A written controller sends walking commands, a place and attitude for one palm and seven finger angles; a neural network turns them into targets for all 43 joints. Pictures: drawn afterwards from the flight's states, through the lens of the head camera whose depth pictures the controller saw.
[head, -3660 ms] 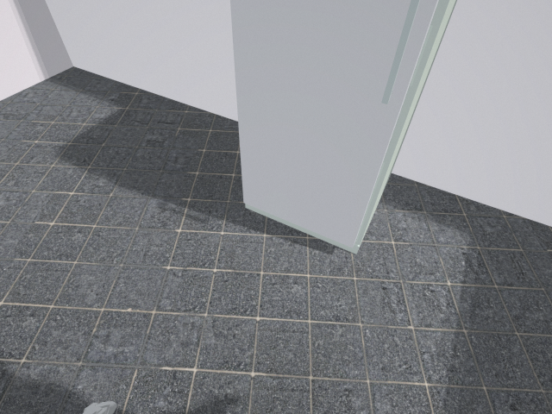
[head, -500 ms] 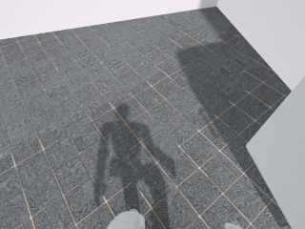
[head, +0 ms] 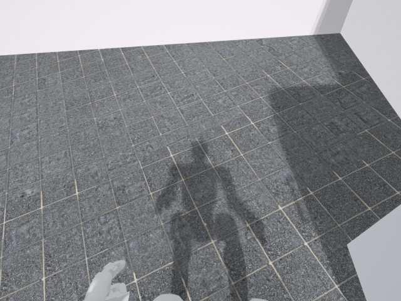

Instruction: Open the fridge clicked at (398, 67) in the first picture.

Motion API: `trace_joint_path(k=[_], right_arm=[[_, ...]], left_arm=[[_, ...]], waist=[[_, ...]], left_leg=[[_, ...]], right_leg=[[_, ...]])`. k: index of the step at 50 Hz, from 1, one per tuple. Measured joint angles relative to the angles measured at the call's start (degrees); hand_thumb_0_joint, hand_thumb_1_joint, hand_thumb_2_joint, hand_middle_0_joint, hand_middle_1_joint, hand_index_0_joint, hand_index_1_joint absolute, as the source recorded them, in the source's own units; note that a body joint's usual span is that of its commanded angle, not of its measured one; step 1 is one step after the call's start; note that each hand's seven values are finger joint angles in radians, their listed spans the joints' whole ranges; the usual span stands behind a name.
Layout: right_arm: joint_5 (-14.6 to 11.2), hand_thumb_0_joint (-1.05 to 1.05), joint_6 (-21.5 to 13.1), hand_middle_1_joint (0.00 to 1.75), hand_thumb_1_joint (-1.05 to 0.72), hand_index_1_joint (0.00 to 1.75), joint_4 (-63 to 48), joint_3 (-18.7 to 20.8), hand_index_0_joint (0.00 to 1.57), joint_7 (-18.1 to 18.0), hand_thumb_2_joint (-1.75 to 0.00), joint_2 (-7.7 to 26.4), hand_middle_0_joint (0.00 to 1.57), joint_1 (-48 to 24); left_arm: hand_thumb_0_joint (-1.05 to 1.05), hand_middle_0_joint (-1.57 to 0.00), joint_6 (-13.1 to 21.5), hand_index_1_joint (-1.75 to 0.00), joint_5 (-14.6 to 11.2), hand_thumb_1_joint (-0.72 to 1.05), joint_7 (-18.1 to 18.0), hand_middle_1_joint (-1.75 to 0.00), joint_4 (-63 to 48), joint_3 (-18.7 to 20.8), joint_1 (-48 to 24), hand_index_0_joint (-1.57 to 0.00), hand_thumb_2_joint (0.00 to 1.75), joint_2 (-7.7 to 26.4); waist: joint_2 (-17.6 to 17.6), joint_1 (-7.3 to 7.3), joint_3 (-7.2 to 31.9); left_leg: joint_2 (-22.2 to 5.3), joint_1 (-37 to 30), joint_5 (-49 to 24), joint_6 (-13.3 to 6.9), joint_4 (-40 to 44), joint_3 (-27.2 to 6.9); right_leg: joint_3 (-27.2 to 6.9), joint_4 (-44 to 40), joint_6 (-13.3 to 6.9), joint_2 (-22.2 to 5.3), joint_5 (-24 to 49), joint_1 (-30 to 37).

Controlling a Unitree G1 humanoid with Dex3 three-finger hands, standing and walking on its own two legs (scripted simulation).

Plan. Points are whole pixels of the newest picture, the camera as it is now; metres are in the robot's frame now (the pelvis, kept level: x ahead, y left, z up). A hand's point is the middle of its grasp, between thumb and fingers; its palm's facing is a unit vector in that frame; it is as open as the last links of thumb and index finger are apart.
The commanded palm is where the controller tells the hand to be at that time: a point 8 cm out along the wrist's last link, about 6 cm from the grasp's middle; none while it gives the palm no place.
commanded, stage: walk to a spot facing it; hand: right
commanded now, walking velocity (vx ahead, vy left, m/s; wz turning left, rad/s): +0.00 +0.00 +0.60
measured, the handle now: out of the picture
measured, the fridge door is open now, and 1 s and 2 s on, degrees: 0 0 0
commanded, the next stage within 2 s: none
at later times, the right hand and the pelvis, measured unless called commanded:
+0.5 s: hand (266, 279) +0.19 -0.13 -0.14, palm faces -0.31 +0.91 -0.28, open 7.4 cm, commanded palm none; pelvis +0.01 +0.02 +0.00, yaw +19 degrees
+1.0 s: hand (282, 282) +0.18 -0.17 -0.17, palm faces -0.49 +0.85 -0.20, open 7.4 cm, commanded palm none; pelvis +0.02 -0.03 +0.01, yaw +36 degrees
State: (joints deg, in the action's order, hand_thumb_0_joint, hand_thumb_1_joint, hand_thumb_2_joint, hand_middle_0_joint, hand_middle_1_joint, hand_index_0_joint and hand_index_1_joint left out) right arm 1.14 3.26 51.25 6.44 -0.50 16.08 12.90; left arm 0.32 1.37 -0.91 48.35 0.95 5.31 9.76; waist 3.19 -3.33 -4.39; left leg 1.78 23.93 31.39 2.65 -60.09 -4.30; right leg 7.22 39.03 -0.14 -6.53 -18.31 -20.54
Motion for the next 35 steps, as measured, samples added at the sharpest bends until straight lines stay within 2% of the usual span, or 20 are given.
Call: trace_joint_path(k=[2,4,8,15,19,21,22,24,25,27,30,35], right_arm=[[0.2,0.01,0.3,0.3,-0.91,0.3,0.0,0.3,0.19,0.5,-0.89,0.6,0.2,-0.1],[0.2,0.01,0.4,0.3,-0.91,0.3,-0.4,0.4,0.19,1.1,-0.89,0.8,0.2,-0.4],[0.1,0.01,1.0,0.3,-0.91,0.3,-1.1,0.2,0.19,1.8,-0.89,0.1,0.2,-0.8],[0.2,0.01,2.0,0.3,-0.91,0.3,-1.1,-0.6,0.19,2.3,-0.89,-2.3,0.2,-2.6],[0.2,0.01,1.2,0.3,-0.91,0.3,-1.4,-1.4,0.19,2.2,-0.89,-3.6,0.2,-4.0],[0.2,0.01,0.2,0.3,-0.91,0.3,-1.9,-1.8,0.19,2.1,-0.89,-3.9,0.2,-4.3],[0.4,0.01,-0.7,0.3,-0.91,0.3,-1.9,-2.1,0.19,1.9,-0.89,-4.2,0.2,-4.5],[0.1,0.01,-1.6,0.3,-0.91,0.3,-1.8,-2.8,0.2,1.2,-0.89,-5.0,0.2,-5.1],[0.0,0.01,-1.8,0.3,-0.91,0.3,-1.8,-2.9,0.2,0.9,-0.89,-5.3,0.2,-5.0],[-0.2,0.01,-2.0,0.3,-0.91,0.3,-1.6,-2.9,0.2,0.3,-0.89,-5.5,0.2,-4.6],[-0.5,0.01,-2.0,0.3,-0.91,0.3,-1.1,-3.0,0.2,0.0,-0.89,-5.5,0.2,-3.7],[-0.3,0.01,-1.9,0.3,-0.9,0.3,-0.3,-3.1,0.2,0.3,-0.89,-5.5,0.2,-2.4]], left_arm=[[0.0,-0.2,-0.1,-0.3,0.2,0.9,-0.2,-0.3,0.0,-0.3,1.6,-0.2,0.9,-0.5],[0.0,-0.2,-0.1,-0.3,0.3,0.9,-0.4,-0.3,0.5,-0.3,3.1,-0.2,0.9,-0.6],[0.0,-0.2,-0.4,-0.3,0.1,0.9,-0.4,-0.3,2.0,0.3,5.8,-0.2,0.9,-0.3],[0.0,-0.2,-0.9,-0.3,0.3,0.9,-0.1,-0.3,4.7,1.7,9.3,-0.2,0.9,1.0],[0.0,-0.2,-1.2,-0.3,0.4,0.9,0.3,-0.3,6.1,2.7,10.5,-0.2,0.9,2.2],[0.0,-0.2,-1.4,-0.3,0.3,0.9,0.5,-0.3,6.3,3.0,11.6,-0.2,0.9,2.9],[0.0,-0.2,-1.8,-0.3,0.1,0.9,0.6,-0.3,6.5,3.1,11.9,-0.2,0.9,3.4],[0.0,-0.2,-3.3,-0.3,-0.1,0.9,0.3,-0.3,6.8,3.3,11.4,-0.2,0.9,4.4],[0.0,-0.2,-3.8,-0.3,-0.1,0.91,0.1,-0.3,6.9,3.3,11.1,-0.2,0.9,4.6],[0.01,-0.2,-4.3,-0.3,0.0,0.91,-0.2,-0.3,6.8,3.1,10.2,-0.19,0.9,4.5],[0.01,-0.2,-4.0,-0.3,0.0,0.91,-0.2,-0.3,6.1,2.9,8.5,-0.19,0.9,4.0],[0.0,-0.2,-3.7,-0.3,0.0,0.91,-0.2,-0.3,4.5,2.7,5.3,-0.19,0.9,3.3]], waist=[[-0.1,0.79,0.1],[-0.2,1.29,0.0],[-1.1,2.02,0.1],[-2.5,4.22,-0.2],[-4.0,5.48,-0.5],[-4.6,5.74,0.0],[-5.4,5.58,0.1],[-7.1,5.68,-0.2],[-7.3,5.72,-0.2],[-7.1,5.43,-0.2],[-6.5,5.09,0.2],[-5.8,4.16,0.7]], left_leg=[[-0.5,2.6,-1.7,0.5,-8.1,2.3],[-1.6,4.3,-4.5,1.0,-11.9,3.7],[-3.6,5.1,-8.0,1.6,-10.6,5.1],[-5.9,1.7,-7.7,1.5,3.6,7.6],[-5.2,-2.7,-7.8,0.1,15.1,9.3],[-4.7,-6.4,-13.0,-1.3,23.5,10.1],[-4.0,-6.7,-11.5,-2.6,24.5,10.0],[-2.8,-5.8,-10.5,-4.4,22.6,9.4],[-2.5,-6.0,-10.9,-4.8,22.9,9.0],[-2.0,-7.1,-12.5,-5.1,25.0,7.8],[-1.0,-8.6,-14.7,-5.5,28.6,6.0],[0.5,-9.2,-16.7,-5.6,31.1,3.1]], right_leg=[[1.0,-2.5,0.1,-0.7,0.6,1.9],[2.2,-5.4,-0.3,-1.0,1.8,3.6],[5.4,-9.2,-0.9,-1.6,3.0,6.1],[11.4,-10.2,-0.4,-2.7,2.5,7.9],[14.5,-7.0,1.0,-4.6,0.6,7.6],[15.6,-3.0,2.1,-5.9,-1.5,6.6],[14.4,0.9,3.0,-6.6,-4.1,4.9],[6.9,12.1,4.2,-5.2,-10.8,0.0],[3.9,17.0,4.4,-4.0,-11.7,-2.1],[0.2,23.4,5.1,-2.3,-10.0,-5.2],[-2.8,25.3,6.0,-1.3,-5.3,-7.7],[-5.3,21.5,6.7,-0.1,-2.8,-8.4]])
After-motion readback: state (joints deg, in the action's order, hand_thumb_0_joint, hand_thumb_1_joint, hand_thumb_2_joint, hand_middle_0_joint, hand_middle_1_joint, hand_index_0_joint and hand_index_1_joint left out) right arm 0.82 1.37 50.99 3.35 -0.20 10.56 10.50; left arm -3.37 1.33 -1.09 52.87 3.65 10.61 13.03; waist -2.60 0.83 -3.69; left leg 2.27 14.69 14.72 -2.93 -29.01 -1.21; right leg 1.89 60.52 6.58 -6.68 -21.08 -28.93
